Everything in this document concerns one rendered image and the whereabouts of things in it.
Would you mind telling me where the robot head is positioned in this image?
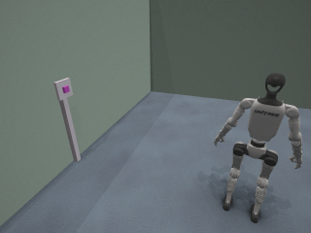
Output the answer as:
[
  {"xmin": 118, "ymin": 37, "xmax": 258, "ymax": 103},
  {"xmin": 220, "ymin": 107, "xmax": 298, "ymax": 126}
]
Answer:
[{"xmin": 258, "ymin": 73, "xmax": 286, "ymax": 107}]

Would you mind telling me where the robot right forearm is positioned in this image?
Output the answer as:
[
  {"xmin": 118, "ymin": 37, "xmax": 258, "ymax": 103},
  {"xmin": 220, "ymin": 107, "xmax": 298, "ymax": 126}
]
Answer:
[{"xmin": 291, "ymin": 132, "xmax": 303, "ymax": 158}]

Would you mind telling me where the left robot upper arm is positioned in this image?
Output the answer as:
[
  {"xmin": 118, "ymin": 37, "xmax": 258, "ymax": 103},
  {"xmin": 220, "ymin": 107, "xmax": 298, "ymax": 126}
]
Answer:
[{"xmin": 227, "ymin": 98, "xmax": 255, "ymax": 127}]

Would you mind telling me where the panel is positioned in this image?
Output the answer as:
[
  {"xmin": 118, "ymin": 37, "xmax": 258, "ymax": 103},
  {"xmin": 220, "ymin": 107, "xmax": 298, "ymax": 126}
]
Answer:
[{"xmin": 53, "ymin": 78, "xmax": 81, "ymax": 162}]

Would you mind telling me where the robot right hand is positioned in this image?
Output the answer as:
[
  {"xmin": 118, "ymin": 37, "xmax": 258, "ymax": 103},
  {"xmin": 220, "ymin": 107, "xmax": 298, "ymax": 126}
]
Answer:
[{"xmin": 289, "ymin": 154, "xmax": 302, "ymax": 169}]

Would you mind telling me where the right robot shin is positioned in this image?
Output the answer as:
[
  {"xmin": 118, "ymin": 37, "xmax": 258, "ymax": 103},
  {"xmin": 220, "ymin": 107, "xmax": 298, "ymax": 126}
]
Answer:
[{"xmin": 253, "ymin": 179, "xmax": 268, "ymax": 215}]

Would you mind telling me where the button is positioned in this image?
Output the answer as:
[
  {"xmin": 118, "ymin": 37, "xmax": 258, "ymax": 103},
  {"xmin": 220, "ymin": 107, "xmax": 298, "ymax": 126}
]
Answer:
[{"xmin": 62, "ymin": 85, "xmax": 70, "ymax": 93}]

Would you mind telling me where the robot left hand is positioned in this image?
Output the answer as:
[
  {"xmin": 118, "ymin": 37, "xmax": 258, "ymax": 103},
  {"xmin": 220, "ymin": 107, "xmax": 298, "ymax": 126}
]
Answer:
[{"xmin": 214, "ymin": 134, "xmax": 225, "ymax": 146}]

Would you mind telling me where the robot left forearm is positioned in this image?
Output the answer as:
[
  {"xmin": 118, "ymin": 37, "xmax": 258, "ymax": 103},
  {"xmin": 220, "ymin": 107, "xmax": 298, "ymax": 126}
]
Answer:
[{"xmin": 219, "ymin": 117, "xmax": 232, "ymax": 137}]

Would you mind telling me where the right robot upper arm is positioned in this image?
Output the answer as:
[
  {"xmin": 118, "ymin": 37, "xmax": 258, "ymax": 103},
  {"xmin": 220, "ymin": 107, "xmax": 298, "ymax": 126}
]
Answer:
[{"xmin": 285, "ymin": 104, "xmax": 300, "ymax": 142}]

